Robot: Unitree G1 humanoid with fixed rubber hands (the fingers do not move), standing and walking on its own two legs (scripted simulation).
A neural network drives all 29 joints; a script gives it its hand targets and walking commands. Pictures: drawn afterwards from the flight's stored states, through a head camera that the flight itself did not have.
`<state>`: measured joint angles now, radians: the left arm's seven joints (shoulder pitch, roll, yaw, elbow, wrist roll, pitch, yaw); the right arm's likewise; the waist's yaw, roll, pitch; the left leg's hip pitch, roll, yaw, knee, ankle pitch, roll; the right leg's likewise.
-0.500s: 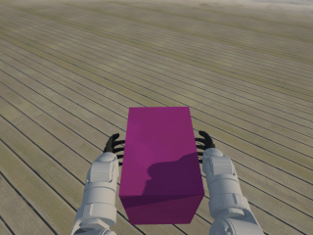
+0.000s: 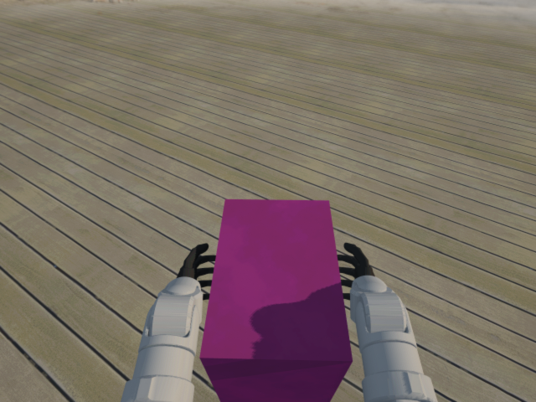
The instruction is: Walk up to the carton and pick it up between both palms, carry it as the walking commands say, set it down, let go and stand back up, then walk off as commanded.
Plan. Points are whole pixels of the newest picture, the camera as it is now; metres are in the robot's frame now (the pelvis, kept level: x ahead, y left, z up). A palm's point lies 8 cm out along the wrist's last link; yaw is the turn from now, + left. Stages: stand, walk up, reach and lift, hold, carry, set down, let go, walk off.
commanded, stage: reach and lift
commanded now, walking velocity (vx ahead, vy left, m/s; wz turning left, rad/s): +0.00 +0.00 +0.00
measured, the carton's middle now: (275, 303) +0.31 +0.00 -0.03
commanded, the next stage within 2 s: hold in 0.68 s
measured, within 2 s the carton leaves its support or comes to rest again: neither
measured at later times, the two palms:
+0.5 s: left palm (184, 288) +0.28 +0.14 +0.05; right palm (361, 287) +0.29 -0.13 +0.06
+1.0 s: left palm (183, 297) +0.27 +0.14 +0.04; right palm (362, 299) +0.28 -0.13 +0.05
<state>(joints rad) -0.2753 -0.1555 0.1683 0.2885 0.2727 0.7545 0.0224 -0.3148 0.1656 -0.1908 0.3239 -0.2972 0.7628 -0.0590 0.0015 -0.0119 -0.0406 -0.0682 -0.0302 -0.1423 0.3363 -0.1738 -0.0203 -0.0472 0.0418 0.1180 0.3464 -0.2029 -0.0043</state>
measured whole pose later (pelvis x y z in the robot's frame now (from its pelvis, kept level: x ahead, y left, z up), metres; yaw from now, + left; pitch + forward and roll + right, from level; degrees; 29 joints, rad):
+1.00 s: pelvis -0.01 +0.01 +0.00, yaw +0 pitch -6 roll +0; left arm -0.24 -0.15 0.13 0.25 0.26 0.76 0.03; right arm -0.27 0.15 -0.17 0.27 -0.27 0.78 -0.04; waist 0.00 0.00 -0.02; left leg -0.07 -0.04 -0.13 0.34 -0.17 -0.01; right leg -0.05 0.03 0.12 0.36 -0.20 0.01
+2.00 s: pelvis +0.02 -0.09 -0.03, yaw +16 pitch +4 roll +1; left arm 0.01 -0.13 0.02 -0.45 0.04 1.13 0.18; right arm -0.12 0.13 0.00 -0.36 -0.04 1.16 -0.18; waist 0.00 -0.06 -0.13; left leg -0.45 0.00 0.19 0.70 -0.32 0.09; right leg -0.40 -0.02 -0.14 1.10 -0.52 0.00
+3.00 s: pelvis +0.14 -0.31 -0.02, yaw +51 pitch +5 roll -1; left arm 0.04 -0.13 -0.04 -0.48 0.02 1.13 0.20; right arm 0.04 0.13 0.00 -0.45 -0.03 1.09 -0.18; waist -0.02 0.02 -0.04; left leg -0.36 0.06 0.11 0.59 -0.31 0.02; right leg -0.60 -0.08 -0.03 1.12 -0.46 0.05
